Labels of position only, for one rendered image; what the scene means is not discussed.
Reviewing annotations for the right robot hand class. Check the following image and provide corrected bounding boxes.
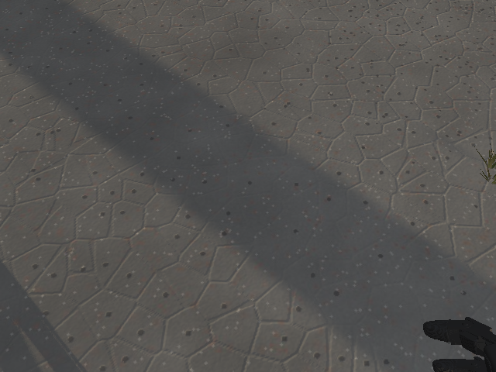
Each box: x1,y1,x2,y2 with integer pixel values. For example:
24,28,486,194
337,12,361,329
423,317,496,372

